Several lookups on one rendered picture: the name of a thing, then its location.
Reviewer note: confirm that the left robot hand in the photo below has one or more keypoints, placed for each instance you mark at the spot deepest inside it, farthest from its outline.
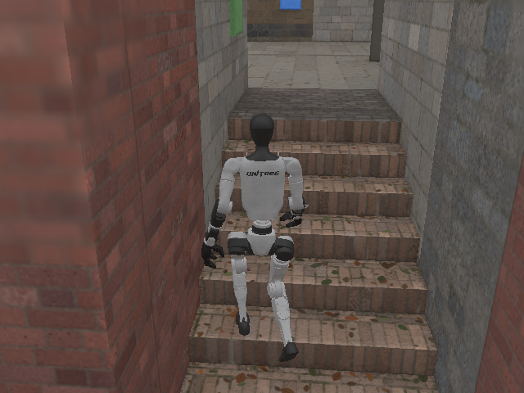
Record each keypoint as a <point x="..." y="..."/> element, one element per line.
<point x="206" y="254"/>

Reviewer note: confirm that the right robot hand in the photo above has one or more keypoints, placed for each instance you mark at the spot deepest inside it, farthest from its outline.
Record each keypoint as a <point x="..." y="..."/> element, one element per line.
<point x="291" y="224"/>

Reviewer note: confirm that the robot left upper arm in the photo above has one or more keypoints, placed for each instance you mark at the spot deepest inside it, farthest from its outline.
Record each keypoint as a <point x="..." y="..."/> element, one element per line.
<point x="231" y="167"/>

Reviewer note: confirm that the robot right forearm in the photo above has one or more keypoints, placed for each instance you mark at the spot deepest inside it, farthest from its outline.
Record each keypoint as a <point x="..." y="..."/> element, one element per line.
<point x="296" y="214"/>

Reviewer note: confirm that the right robot shin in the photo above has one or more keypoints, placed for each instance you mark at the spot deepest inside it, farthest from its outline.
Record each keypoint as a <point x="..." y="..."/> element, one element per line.
<point x="282" y="315"/>

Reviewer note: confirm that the robot right foot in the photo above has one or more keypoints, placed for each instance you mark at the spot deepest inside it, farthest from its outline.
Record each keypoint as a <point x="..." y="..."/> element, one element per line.
<point x="289" y="352"/>

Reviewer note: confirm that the robot right upper arm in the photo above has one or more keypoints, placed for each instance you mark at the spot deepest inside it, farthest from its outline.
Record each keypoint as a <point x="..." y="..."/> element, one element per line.
<point x="293" y="167"/>

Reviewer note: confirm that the robot left forearm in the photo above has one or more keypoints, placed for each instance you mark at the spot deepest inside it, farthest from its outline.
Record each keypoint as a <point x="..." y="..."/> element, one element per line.
<point x="215" y="226"/>

